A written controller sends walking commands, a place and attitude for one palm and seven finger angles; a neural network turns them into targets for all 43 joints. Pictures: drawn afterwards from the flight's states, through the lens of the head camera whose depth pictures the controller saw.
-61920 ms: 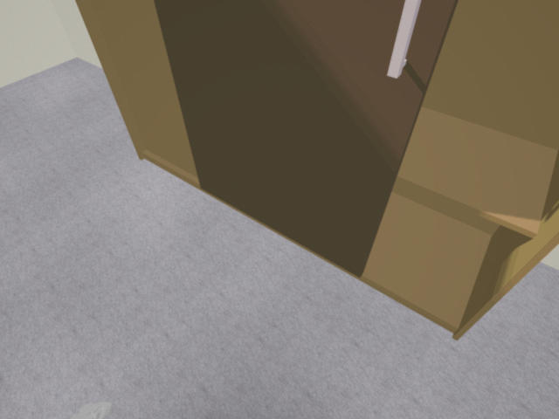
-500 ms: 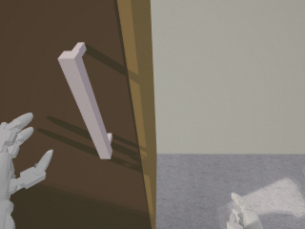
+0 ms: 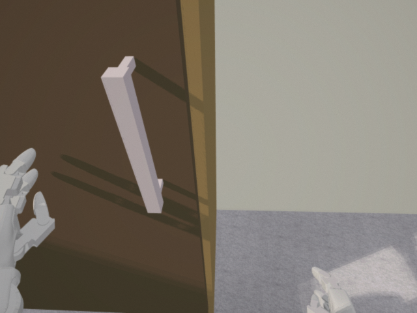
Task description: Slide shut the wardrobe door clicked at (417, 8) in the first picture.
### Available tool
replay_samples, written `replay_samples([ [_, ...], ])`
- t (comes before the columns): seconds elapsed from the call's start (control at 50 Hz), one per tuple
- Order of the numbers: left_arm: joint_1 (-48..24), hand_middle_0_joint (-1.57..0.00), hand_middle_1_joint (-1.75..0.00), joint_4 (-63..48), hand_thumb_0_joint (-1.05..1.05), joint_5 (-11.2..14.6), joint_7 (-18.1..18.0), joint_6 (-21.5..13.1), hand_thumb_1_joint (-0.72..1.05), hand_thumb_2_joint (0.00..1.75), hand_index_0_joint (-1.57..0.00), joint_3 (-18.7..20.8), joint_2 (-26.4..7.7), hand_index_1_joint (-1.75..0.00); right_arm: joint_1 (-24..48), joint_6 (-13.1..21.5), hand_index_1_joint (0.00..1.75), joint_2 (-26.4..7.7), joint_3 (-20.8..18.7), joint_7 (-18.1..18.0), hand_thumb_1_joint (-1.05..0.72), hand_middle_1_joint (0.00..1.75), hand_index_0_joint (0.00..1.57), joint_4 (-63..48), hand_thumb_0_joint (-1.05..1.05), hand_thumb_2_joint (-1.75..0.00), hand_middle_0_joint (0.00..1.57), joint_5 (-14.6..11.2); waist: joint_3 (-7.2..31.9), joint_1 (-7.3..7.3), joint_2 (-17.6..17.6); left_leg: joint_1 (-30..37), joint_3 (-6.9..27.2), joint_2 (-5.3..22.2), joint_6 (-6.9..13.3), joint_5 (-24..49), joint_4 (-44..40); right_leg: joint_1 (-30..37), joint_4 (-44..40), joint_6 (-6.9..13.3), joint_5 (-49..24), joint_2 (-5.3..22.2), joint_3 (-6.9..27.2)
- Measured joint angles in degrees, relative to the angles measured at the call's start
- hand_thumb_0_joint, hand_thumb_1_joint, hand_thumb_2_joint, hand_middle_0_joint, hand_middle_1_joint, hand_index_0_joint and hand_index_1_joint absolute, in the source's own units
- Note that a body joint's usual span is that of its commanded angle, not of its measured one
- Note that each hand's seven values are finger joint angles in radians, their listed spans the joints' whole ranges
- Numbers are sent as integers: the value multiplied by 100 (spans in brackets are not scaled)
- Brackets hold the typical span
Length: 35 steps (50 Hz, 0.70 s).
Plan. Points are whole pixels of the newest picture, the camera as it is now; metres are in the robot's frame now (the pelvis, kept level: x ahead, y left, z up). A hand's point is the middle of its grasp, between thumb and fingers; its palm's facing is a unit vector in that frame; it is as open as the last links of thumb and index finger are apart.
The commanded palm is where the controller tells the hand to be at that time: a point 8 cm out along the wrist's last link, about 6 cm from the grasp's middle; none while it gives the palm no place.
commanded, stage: step back with the hand held close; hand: left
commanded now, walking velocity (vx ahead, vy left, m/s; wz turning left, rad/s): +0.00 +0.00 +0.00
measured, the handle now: (143, 146) +0.27 +0.13 +0.25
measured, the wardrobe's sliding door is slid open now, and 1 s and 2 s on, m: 0.00 0.00 0.00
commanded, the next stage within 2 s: stop stepping back and stand still in 1.60 s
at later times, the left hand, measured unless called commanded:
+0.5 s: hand (44, 236) +0.17 +0.26 +0.15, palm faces +0.34 -0.79 -0.52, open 7.4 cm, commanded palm +0.11 +0.30 +0.17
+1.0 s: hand out of the picture +0.10 +0.29 +0.15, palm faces +0.45 -0.77 -0.45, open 7.5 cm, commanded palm +0.04 +0.32 +0.17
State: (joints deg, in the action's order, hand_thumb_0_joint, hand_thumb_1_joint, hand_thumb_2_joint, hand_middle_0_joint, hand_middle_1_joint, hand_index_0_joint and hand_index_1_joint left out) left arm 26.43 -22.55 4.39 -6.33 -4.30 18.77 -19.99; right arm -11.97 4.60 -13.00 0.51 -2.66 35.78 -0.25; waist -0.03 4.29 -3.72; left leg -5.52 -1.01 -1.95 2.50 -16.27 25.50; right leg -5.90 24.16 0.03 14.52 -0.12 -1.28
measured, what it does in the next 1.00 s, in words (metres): shifts its weight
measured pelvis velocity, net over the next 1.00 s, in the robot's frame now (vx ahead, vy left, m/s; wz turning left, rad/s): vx -0.10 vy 0.02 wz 0.01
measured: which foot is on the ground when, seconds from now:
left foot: down 0.00-1.00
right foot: down 0.00-1.00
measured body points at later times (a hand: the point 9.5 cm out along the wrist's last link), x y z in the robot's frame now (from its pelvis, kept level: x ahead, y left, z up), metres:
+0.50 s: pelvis -0.04 +0.01 +0.00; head -0.02 +0.00 +0.45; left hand +0.14 +0.30 +0.18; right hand +0.12 -0.25 -0.08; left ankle -0.02 +0.09 -0.74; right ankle -0.01 -0.12 -0.74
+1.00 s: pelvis -0.10 +0.02 -0.02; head -0.08 +0.04 +0.43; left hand +0.07 +0.33 +0.18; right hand +0.09 -0.22 -0.09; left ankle -0.02 +0.09 -0.74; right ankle -0.03 -0.12 -0.74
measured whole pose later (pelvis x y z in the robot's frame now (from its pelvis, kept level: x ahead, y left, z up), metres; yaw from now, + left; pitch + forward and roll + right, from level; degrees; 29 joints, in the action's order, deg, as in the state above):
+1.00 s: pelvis -0.10 +0.02 -0.02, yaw +1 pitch +1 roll -2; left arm 27.8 -29.0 0.4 -6.8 -14.4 25.1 -21.8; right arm -11.2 4.2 -12.9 -0.7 -3.6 32.8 0.3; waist -1.7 1.7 0.1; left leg -25.4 -1.1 -2.1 4.4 -13.0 37.3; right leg -22.4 33.1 -2.2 11.5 -2.3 4.1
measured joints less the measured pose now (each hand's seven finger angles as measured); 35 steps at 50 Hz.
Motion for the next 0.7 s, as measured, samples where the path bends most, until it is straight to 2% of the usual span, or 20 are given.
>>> replay_samples([
  [0.1, -85, -21, -30, 101, 2, 0, 31, -67, 89, 90, -21, 44, -20, -31, -12, -36, 30, -22, 7, -25, -91, 30, 20, -12, 1, -90, 20, -20, -35, 0, -14, -17, 6, 23, -9, 36, -7, -5, -32, 17, -47, -23, -8],
  [0.2, -171, -21, -30, 217, 2, -67, 0, -421, 89, 90, -21, 397, -112, -31, 146, -211, 30, -90, 32, -19, -91, 30, 20, -115, 1, -90, 20, 1, -50, -86, -28, -348, -59, 106, -3, 128, -3, -285, -210, 18, -274, -106, 55],
  [0.34, 312, -21, -30, -88, 2, -164, 35, -465, 89, 90, -21, 186, -182, -31, 202, -450, 30, -186, -147, -112, -91, 30, 20, -373, 1, -90, 20, -6, -78, -271, 69, -692, -224, 47, 57, 293, -69, -752, -99, -55, -396, -44, 212],
  [0.42, 480, -21, -30, -263, 2, -176, 25, -484, 88, 90, -21, 255, -357, -31, 153, -529, 30, -173, -206, -173, -91, 30, 20, -450, 1, -90, 20, -28, -100, -336, 178, -846, -251, 24, 82, 322, 27, -925, 33, -76, -411, -20, 235],
  [0.52, 496, -22, -30, -379, 2, -187, -48, -544, 88, 90, -21, 448, -465, -31, 70, -508, 30, -148, -205, -204, -91, 30, 20, -488, 1, -90, 20, -38, -98, -346, 263, -1039, -249, 17, 112, 347, 209, -1092, 171, -96, -456, -7, 225],
  [0.7, 383, -21, -30, -388, 2, -336, -132, -713, 88, 90, -21, 465, -253, -31, -77, -299, 30, -114, -135, -189, -91, 30, 20, -439, 1, -90, 20, -24, -36, -330, 274, -1472, -162, 33, 198, 358, 604, -1343, 251, -144, -602, -18, 132],
])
